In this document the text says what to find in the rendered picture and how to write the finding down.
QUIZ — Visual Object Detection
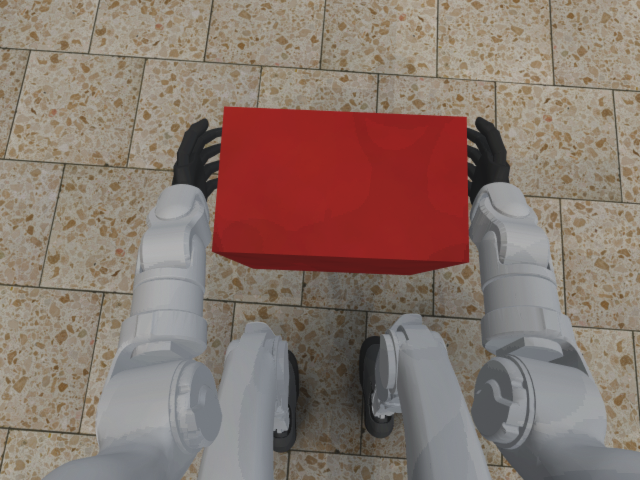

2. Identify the left robot forearm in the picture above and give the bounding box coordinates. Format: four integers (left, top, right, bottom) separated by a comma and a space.
95, 184, 212, 446

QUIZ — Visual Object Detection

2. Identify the right robot forearm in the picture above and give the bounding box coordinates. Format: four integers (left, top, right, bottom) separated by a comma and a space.
469, 182, 607, 435

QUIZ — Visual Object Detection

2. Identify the robot left hand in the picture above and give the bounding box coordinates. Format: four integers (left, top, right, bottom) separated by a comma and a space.
171, 118, 222, 202

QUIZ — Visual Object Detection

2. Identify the left robot shin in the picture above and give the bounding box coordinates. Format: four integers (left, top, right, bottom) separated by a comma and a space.
224, 322, 290, 431

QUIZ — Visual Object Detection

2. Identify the right robot thigh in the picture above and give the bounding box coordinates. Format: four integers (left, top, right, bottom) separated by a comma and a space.
379, 325, 492, 480

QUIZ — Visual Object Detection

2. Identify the robot left upper arm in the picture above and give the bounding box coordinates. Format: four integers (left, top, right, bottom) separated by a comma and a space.
41, 359, 222, 480

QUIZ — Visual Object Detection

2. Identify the robot right hand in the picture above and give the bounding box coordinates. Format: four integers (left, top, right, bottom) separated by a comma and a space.
467, 117, 510, 205

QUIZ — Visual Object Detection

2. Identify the carton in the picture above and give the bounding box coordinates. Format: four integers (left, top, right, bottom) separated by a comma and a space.
212, 106, 469, 275

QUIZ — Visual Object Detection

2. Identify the robot right upper arm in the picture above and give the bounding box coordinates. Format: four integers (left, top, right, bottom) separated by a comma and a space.
471, 354, 640, 480

